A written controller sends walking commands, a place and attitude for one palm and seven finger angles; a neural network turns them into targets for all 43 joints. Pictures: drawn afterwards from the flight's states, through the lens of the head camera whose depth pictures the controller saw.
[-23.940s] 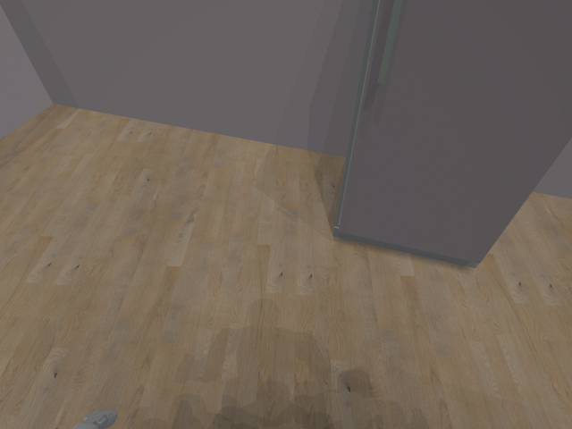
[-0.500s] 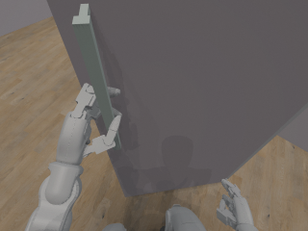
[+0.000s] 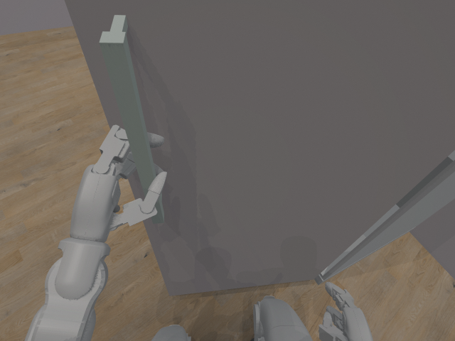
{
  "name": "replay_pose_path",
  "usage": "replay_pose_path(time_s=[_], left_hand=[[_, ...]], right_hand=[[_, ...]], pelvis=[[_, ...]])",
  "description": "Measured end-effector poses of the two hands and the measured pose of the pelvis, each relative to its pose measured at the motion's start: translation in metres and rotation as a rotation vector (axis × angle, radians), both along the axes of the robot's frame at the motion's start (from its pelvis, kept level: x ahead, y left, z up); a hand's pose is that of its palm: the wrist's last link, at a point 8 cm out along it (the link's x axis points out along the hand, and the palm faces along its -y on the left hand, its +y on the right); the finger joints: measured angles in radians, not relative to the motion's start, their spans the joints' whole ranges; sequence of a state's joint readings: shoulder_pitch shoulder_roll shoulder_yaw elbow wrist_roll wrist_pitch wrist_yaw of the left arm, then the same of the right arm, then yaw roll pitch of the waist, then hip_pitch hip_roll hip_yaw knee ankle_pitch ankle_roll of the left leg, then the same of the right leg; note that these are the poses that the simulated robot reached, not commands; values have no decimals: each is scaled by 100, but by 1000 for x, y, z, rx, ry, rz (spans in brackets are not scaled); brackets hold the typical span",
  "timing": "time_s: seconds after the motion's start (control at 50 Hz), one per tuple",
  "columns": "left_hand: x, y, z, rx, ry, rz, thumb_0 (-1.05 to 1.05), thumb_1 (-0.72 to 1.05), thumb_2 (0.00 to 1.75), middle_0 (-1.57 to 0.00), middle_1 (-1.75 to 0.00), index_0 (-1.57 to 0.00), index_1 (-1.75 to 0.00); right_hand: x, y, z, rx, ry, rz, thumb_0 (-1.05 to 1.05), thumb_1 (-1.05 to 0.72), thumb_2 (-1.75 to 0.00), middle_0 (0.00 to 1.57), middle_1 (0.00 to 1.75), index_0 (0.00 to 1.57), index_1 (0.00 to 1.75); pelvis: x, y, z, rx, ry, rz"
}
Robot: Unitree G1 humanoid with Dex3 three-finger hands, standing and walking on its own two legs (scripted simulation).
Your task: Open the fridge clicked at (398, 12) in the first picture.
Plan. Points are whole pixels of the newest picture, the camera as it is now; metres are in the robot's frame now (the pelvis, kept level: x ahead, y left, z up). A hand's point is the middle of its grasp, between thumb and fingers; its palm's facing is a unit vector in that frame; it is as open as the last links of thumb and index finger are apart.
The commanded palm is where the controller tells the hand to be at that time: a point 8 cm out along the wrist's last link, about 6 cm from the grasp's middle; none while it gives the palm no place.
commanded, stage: walk backward, drawing the door open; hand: left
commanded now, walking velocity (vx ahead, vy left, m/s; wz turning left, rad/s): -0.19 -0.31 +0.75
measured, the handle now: (144, 148) +0.32 +0.13 +0.20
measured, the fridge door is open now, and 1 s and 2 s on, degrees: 70 78 76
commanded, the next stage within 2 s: stop walking and hold the door back in 0.10 s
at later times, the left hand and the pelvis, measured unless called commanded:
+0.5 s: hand (186, 291) +0.15 +0.06 +0.17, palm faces +0.37 -0.90 -0.22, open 6.3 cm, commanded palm +0.16 +0.12 +0.15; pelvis -0.10 -0.15 +0.00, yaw +18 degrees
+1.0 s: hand (175, 231) +0.22 +0.08 +0.17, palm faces +0.42 -0.88 -0.22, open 5.4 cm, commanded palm +0.17 +0.14 +0.15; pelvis -0.17 -0.19 +0.01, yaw +19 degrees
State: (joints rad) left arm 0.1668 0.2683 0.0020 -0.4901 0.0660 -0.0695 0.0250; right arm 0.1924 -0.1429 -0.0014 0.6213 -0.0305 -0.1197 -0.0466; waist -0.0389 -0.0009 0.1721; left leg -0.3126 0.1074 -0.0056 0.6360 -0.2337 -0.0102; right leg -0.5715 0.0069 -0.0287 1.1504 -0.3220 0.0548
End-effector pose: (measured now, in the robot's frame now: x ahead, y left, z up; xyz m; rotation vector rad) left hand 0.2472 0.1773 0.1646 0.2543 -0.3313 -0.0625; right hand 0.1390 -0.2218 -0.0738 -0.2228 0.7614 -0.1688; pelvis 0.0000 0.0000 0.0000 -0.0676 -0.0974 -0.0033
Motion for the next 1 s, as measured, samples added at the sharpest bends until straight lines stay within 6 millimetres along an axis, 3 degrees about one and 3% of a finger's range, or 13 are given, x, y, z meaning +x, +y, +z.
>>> replay_pose_path(time_s=[0.1, 0.18, 0.28, 0.38, 0.52, 0.6, 0.7, 0.78, 0.84, 1.0], left_hand=[[-44, -18, 5, -14, 82, 140, -9, 61, 77, -44, -138, -24, -126], [-79, -37, 2, 20, 25, 282, -10, 60, 79, -44, -138, -22, -126], [-113, -60, 7, -4, 20, 357, -8, 63, 81, -45, -139, -28, -131], [-131, -71, 8, -42, 13, 409, -6, 61, 82, -48, -140, -34, -134], [-131, -71, 8, -42, 9, 412, -6, 61, 82, -48, -140, -35, -132], [-126, -71, 13, -28, 72, 442, -5, 62, 81, -47, -140, -34, -134], [-117, -68, 21, -17, 171, 480, -5, 63, 80, -46, -140, -36, -137], [-107, -68, 22, -41, 201, 531, -3, 65, 82, -46, -140, -37, -138], [-100, -67, 21, -77, 219, 548, -4, 67, 82, -46, -140, -38, -139], [-72, -57, 21, -106, 296, 531, -6, 69, 83, -46, -140, -42, -139]], right_hand=[[-11, -24, 3, 50, 55, 110, 1, -90, -90, 20, 30, 21, 30], [5, -56, -9, 70, 1, 182, 1, -89, -90, 20, 30, 21, 31], [20, -93, -3, 16, -36, 218, 2, -90, -90, 20, 30, 21, 30], [25, -105, 12, -41, -56, 317, 1, -90, -90, 20, 30, 20, 30], [8, -96, 23, -50, -114, 403, 1, -90, -90, 20, 30, 20, 30], [-26, -90, 16, 30, -92, 396, 1, -90, -90, 20, 30, 20, 30], [-80, -95, -14, 87, 65, 413, 1, -90, -90, 20, 30, 20, 30], [-114, -117, -47, 83, 183, 420, 1, -90, -90, 20, 30, 21, 31], [-132, -146, -61, 50, 245, 363, 1, -90, -90, 20, 30, 21, 31], [-173, -222, -40, -75, 273, 181, 1, -90, -90, 20, 30, 21, 30]], pelvis=[[-17, -46, 17, -55, 36, 83], [-28, -95, -1, 48, 95, 131], [-48, -122, 3, 62, 70, 206], [-69, -142, 10, 91, 80, 285], [-112, -156, 1, 85, 85, 316], [-135, -164, 6, 60, 50, 339], [-150, -179, 10, 37, 37, 361], [-155, -196, -4, 60, 45, 377], [-163, -202, -6, 70, 34, 364], [-165, -194, 10, 116, 61, 347]])
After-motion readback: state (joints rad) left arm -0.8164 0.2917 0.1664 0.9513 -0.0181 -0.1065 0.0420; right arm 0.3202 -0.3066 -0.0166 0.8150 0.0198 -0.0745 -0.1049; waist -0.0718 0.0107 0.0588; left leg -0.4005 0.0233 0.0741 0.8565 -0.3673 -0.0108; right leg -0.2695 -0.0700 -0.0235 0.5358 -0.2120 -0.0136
